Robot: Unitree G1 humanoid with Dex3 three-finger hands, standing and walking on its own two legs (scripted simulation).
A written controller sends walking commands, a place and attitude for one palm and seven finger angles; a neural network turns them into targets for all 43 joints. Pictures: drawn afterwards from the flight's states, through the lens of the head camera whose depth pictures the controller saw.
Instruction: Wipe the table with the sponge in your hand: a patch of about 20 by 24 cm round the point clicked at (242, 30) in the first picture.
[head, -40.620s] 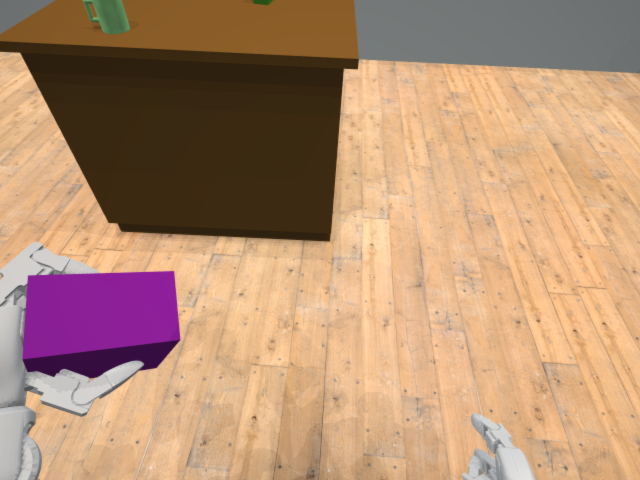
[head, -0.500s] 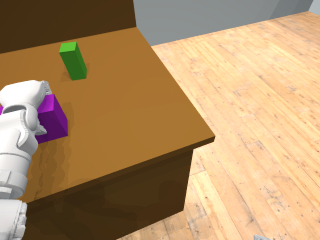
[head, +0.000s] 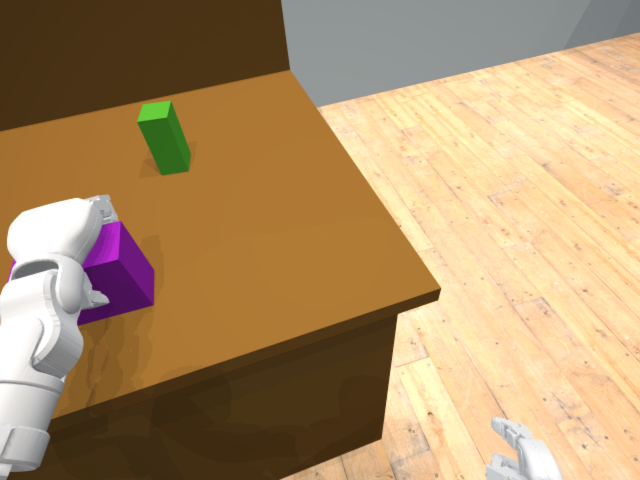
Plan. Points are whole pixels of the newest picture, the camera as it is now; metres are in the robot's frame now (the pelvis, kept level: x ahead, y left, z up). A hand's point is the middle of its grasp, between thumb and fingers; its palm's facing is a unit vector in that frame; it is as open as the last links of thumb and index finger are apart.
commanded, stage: wipe back along the first lane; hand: left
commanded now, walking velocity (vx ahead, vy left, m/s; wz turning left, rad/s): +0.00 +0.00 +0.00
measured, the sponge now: (96, 285) +0.32 +0.33 +0.09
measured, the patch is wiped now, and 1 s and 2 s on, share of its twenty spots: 1.00 1.00 1.00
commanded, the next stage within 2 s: lift the sponge slowly off the table in 0.28 s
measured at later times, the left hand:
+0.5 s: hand (81, 289) +0.28 +0.30 +0.14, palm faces +0.05 -0.02 -1.00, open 10.5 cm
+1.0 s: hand (89, 292) +0.28 +0.29 +0.14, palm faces +0.04 -0.03 -1.00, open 10.4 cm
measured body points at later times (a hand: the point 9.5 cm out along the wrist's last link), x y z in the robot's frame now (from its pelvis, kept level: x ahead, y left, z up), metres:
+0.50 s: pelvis -0.02 +0.00 +0.00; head -0.02 -0.04 +0.45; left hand +0.28 +0.30 +0.19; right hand +0.19 -0.22 -0.10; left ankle +0.00 +0.12 -0.73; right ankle -0.07 -0.14 -0.73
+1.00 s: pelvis -0.02 -0.02 +0.00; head -0.02 -0.06 +0.45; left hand +0.27 +0.28 +0.20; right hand +0.20 -0.23 -0.10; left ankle +0.00 +0.12 -0.73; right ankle -0.07 -0.14 -0.73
